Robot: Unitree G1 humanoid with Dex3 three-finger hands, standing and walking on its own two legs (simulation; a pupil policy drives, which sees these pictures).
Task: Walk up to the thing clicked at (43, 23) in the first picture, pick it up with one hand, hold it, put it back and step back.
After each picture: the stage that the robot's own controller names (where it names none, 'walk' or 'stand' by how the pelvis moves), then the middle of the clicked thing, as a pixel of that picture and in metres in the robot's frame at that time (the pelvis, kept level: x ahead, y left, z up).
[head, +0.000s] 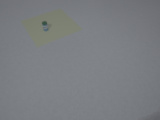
stand; (45, 26) +1.77 +0.46 -0.72
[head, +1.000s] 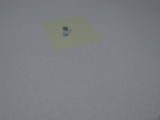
walk; (65, 31) +1.67 +0.15 -0.70
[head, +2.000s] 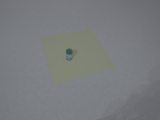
walk; (69, 54) +1.13 +0.10 -0.71
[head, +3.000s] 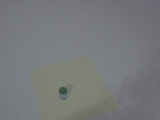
walk; (63, 93) +0.73 +0.12 -0.72
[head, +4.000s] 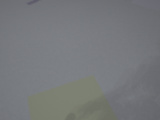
walk; out of the picture +0.46 +0.19 -0.70
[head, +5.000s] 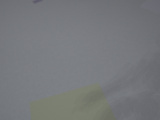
stand; out of the picture +0.37 +0.15 -0.72
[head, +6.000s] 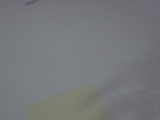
stand; out of the picture +0.36 +0.16 -0.73
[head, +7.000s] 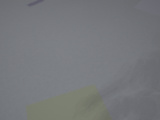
stand; out of the picture +0.36 +0.17 -0.73
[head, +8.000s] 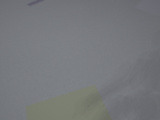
stand; out of the picture +0.35 +0.17 -0.73
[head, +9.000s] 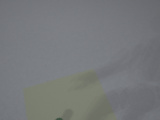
go down; out of the picture +0.38 +0.16 -0.70
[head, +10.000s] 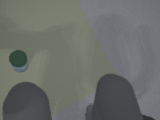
go down; (19, 62) +0.44 +0.20 -0.29
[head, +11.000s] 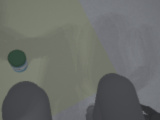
close in; (18, 61) +0.44 +0.21 -0.27
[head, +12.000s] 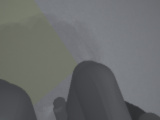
close in; out of the picture +0.43 +0.24 -0.22
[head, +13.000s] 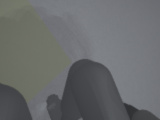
close; out of the picture +0.42 +0.25 -0.22
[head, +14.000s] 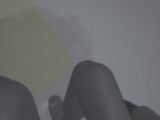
lift; out of the picture +0.37 +0.22 -0.23
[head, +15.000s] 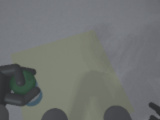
lift; (27, 89) +0.32 +0.18 -0.01
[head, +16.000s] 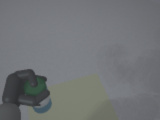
hold; (38, 95) +0.31 +0.16 +0.01
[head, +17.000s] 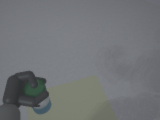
hold; (38, 97) +0.32 +0.16 -0.01
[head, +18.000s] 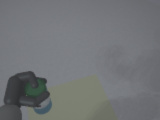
crouch; (39, 97) +0.32 +0.16 -0.01
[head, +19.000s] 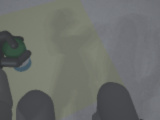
crouch; (18, 56) +0.44 +0.19 -0.10
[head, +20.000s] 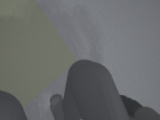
lower; out of the picture +0.42 +0.27 -0.23
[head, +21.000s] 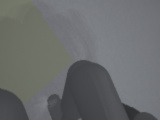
lower; out of the picture +0.43 +0.27 -0.23
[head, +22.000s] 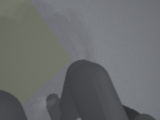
lower; out of the picture +0.43 +0.27 -0.23
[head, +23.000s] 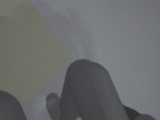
lower; out of the picture +0.44 +0.27 -0.23
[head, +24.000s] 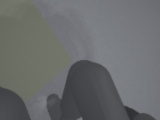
loosen; out of the picture +0.43 +0.26 -0.23
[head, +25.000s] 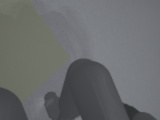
withdraw; out of the picture +0.42 +0.26 -0.23
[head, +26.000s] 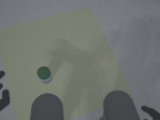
walk; (45, 75) +0.45 +0.19 -0.41
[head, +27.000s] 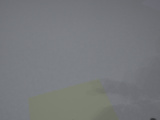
stand; out of the picture +0.39 +0.15 -0.66
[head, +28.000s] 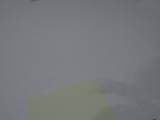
stand; out of the picture +0.39 +0.16 -0.66
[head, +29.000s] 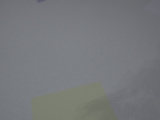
stand; out of the picture +0.40 +0.14 -0.70
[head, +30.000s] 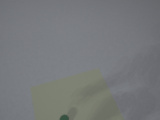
walk; out of the picture +0.42 +0.13 -0.70
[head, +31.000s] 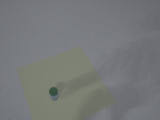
walk; (54, 93) +0.59 +0.18 -0.70
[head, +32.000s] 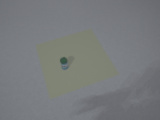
walk; (64, 63) +0.92 +0.21 -0.70
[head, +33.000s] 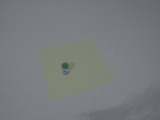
stand; (65, 68) +1.00 +0.17 -0.71
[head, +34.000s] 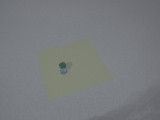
stand; (63, 68) +1.02 +0.20 -0.72
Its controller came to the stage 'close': yes
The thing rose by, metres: 0.71
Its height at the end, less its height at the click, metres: +0.00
